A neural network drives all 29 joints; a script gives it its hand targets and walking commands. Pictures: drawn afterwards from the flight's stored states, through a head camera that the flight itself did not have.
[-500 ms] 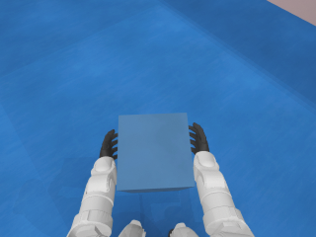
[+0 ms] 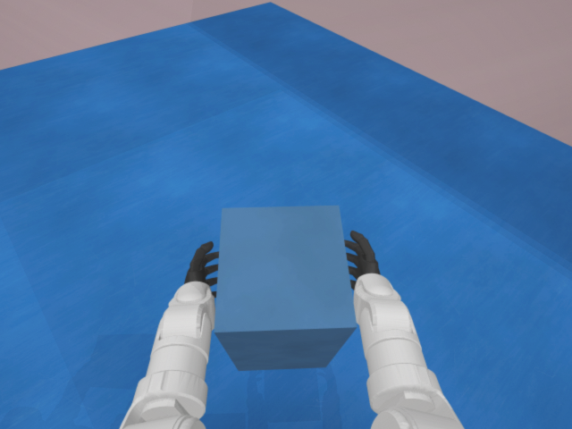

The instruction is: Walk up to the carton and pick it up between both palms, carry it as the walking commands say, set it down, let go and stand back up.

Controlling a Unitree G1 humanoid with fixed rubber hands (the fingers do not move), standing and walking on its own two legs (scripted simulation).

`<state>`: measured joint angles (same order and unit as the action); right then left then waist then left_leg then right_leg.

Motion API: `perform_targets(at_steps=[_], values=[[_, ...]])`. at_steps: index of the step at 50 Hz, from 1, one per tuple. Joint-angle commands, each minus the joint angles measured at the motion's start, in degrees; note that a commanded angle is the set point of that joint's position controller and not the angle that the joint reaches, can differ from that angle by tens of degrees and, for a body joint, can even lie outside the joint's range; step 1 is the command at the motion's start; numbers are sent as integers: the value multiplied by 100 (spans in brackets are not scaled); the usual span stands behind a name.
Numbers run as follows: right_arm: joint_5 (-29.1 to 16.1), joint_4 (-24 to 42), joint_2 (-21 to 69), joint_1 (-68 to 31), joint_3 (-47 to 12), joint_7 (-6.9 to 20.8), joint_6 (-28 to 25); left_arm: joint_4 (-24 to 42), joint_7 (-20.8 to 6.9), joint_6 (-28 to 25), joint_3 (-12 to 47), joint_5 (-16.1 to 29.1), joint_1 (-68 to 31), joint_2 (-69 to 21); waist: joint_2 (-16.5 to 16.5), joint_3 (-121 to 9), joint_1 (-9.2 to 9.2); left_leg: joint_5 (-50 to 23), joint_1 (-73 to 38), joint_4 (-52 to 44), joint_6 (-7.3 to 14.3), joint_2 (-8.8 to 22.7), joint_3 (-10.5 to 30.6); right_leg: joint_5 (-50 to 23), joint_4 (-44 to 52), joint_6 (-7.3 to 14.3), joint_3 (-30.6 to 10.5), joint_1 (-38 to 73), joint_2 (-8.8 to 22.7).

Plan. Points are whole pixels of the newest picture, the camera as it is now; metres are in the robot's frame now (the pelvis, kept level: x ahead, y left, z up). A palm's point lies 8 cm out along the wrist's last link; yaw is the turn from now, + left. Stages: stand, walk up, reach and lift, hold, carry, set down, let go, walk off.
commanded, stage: reach and lift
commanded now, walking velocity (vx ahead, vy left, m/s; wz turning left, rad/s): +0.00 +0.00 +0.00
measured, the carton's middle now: (281, 299) +0.33 +0.02 -0.04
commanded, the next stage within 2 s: hold in 1.72 s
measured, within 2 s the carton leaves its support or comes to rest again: neither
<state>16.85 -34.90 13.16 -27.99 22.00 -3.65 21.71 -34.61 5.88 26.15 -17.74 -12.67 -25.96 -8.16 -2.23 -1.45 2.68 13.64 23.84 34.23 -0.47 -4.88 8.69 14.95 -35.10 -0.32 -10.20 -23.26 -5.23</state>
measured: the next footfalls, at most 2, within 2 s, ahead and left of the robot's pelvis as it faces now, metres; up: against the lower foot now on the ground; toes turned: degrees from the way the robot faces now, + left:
none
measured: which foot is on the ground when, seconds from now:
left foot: down 0.00-1.00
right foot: down 0.00-1.00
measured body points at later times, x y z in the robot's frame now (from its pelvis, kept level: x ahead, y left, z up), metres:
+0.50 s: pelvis +0.02 -0.02 +0.01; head -0.03 -0.01 +0.46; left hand +0.32 +0.14 +0.04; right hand +0.35 -0.11 +0.06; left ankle +0.04 +0.12 -0.73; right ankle +0.03 -0.12 -0.73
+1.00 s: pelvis +0.00 +0.01 +0.01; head -0.06 +0.02 +0.45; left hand +0.33 +0.14 +0.05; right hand +0.33 -0.12 +0.07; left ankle +0.04 +0.12 -0.73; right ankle +0.03 -0.12 -0.73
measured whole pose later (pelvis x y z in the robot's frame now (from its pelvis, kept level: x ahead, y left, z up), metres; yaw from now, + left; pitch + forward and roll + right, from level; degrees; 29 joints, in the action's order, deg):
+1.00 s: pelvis +0.00 +0.01 +0.01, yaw +1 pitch -8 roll +0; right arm 17.0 -27.3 12.7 -26.7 20.0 -3.6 39.5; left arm -31.1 3.4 42.8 -15.4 -15.7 -27.7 -8.3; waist -1.8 -0.8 -1.1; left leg 13.0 8.6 29.4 0.5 -4.4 7.9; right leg 14.2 -29.4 -0.4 -8.9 -7.4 -3.7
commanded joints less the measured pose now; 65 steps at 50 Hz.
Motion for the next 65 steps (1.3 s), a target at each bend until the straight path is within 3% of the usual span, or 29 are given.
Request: perform_targets(at_steps=[1,5,6,13,15,16,17,21,23,26,27,28,29,32,33,34,35,36,37,39,41,45,50,54,56,59,60,61,65], values=[[-972,-458,5600,-2360,-3297,1542,538,835,-1465,124,3485,1264,-3751,-6477,765,-2352,-113,-881,-1661,-830,-230,120,-264,-707,643,211,448,1147,-18],[-1172,-28,5786,-2281,-3700,1563,771,1042,-1495,341,3495,1293,-3407,-6365,430,-2267,2,-1198,-1733,-892,-147,103,-261,-984,737,150,448,1461,-2],[-1141,49,5677,-2241,-3656,1562,840,962,-1507,423,3433,1261,-3376,-6326,294,-2125,-110,-1239,-1745,-891,-115,85,-250,-1072,788,132,449,1389,18],[-1559,618,6211,-2361,-4200,1471,1278,1489,-1614,728,3487,1539,-3572,-6097,-244,-1875,157,-1026,-1805,-907,24,43,-308,-1363,877,-8,304,1660,123],[-1595,652,6340,-2252,-4273,1409,1383,1601,-1662,834,3470,1489,-3602,-5955,-184,-1926,181,-1036,-1797,-911,58,-9,-389,-1651,921,-50,265,1892,171],[-1570,606,6309,-2210,-4157,1388,1446,1638,-1688,896,3448,1493,-3683,-5906,-193,-1845,49,-960,-1813,-950,59,3,-381,-1667,960,-70,255,1882,200],[-1621,667,6320,-2200,-4208,1377,1472,1684,-1708,952,3447,1490,-3633,-5865,-60,-1836,144,-977,-1796,-954,54,10,-377,-1692,973,-51,225,2014,232],[-1511,383,6248,-1802,-3794,1284,1654,1665,-1773,1161,3354,1515,-3628,-5768,117,-1429,-97,-720,-1812,-1045,46,73,-380,-1615,1081,-98,207,2018,329],[-1501,376,6202,-1712,-3652,1266,1712,1790,-1806,1245,3382,1454,-3640,-5789,486,-1396,-106,-785,-1787,-1099,9,44,-439,-1664,1172,-52,193,2164,364],[-1533,512,6189,-1650,-3582,1225,1755,1906,-1820,1299,3455,1548,-3637,-5833,561,-1445,-220,-929,-1868,-1129,-25,75,-389,-1930,1153,-93,233,2308,351],[-1488,602,6195,-1733,-3593,1224,1775,1927,-1832,1327,3559,1593,-3691,-5886,517,-1498,-364,-990,-1879,-1139,-39,69,-378,-1988,1158,-99,279,2364,324],[-1442,531,6165,-1727,-3526,1248,1809,1859,-1851,1315,3428,1548,-3727,-5786,421,-1345,-320,-835,-1796,-1175,-10,72,-372,-1775,1205,-86,294,2283,317],[-1412,554,6123,-1879,-3441,1251,1803,1739,-1857,1319,3407,1538,-3729,-5787,356,-1319,-416,-687,-1724,-1164,11,81,-397,-1584,1208,-95,315,2270,331],[-1361,537,6182,-2232,-3323,1274,1823,1557,-1841,1301,3316,1563,-4030,-5840,245,-1208,-400,-218,-1541,-1162,61,71,-394,-961,1220,-25,407,2192,304],[-1381,459,6205,-2419,-3340,1302,1841,1505,-1843,1278,3229,1522,-4172,-5816,207,-1215,-297,-53,-1501,-1140,89,65,-411,-669,1228,-10,392,2131,307],[-1406,514,6273,-2556,-3355,1328,1841,1551,-1847,1236,3223,1542,-4304,-5783,6,-1258,-320,27,-1461,-1105,122,72,-420,-492,1228,-22,412,2108,312],[-1396,508,6224,-2648,-3339,1344,1843,1453,-1835,1231,3166,1524,-4274,-5875,89,-1195,-265,109,-1364,-1128,132,79,-397,-394,1200,-6,427,2107,307],[-1393,456,6286,-2804,-3347,1358,1839,1403,-1841,1198,3141,1534,-4450,-5907,-103,-1331,-289,106,-1471,-1088,147,65,-381,-332,1212,-21,413,2062,296],[-1468,491,6361,-2949,-3422,1390,1849,1301,-1827,1194,3048,1497,-4417,-5879,-87,-1366,-201,147,-1520,-1075,141,76,-388,-264,1181,-9,410,2027,290],[-1469,381,6330,-3131,-3354,1431,1852,1303,-1815,1157,3037,1520,-4628,-5945,-29,-1477,-248,274,-1483,-1059,139,116,-354,-76,1154,39,355,2016,322],[-1475,517,6250,-3234,-3364,1451,1827,1174,-1796,1162,3018,1513,-4493,-6122,-67,-1581,-354,136,-1647,-1042,133,150,-346,-251,1113,47,385,1905,293],[-1361,142,5991,-3012,-3058,1501,1873,873,-1742,1233,2823,1321,-4196,-6217,319,-1387,-338,164,-1667,-1168,63,176,-337,-252,1122,111,450,1855,265],[-1303,210,5744,-2879,-3028,1590,1869,997,-1598,1291,2937,1260,-3960,-6453,663,-1297,-409,-154,-1915,-1276,-86,242,-207,-506,1095,206,461,1777,204],[-1282,219,5639,-2546,-2980,1661,1849,1383,-1466,1262,3187,1309,-4025,-6482,712,-1253,-505,-637,-2054,-1329,-161,300,-104,-739,1100,226,471,1792,123],[-1308,273,5585,-2537,-3059,1669,1846,1559,-1430,1263,3333,1348,-3927,-6458,714,-1328,-505,-803,-2132,-1287,-184,276,-82,-837,1082,194,458,1858,127],[-1416,653,5670,-2465,-3382,1681,1833,1784,-1403,1237,3562,1561,-3886,-6517,334,-1470,-575,-1148,-2388,-1197,-158,282,-8,-990,1063,160,466,1735,97],[-1424,636,5640,-2472,-3384,1691,1825,1799,-1413,1230,3568,1518,-3958,-6523,518,-1549,-534,-1060,-2307,-1228,-165,249,-67,-985,1079,169,448,1827,119],[-1441,862,5637,-2505,-3504,1683,1803,1892,-1418,1219,3700,1580,-3857,-6564,305,-1581,-600,-1206,-2366,-1201,-142,271,1,-1068,1051,137,466,1833,103],[-1489,962,5630,-2334,-3694,1676,1834,1815,-1445,1233,3643,1539,-3639,-6383,245,-1720,-480,-1251,-2388,-1238,-99,194,-73,-1254,1089,97,449,1947,114]])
